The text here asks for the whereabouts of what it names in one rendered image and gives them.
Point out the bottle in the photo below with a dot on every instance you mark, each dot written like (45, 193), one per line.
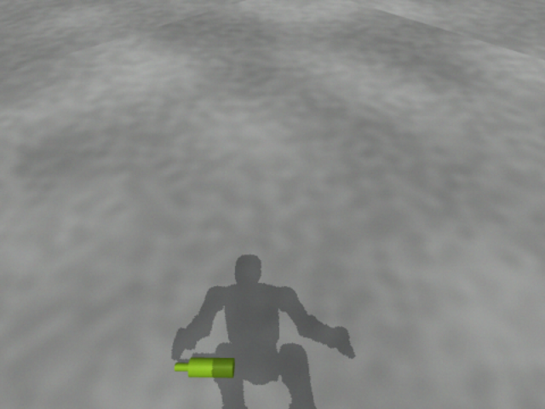
(207, 367)

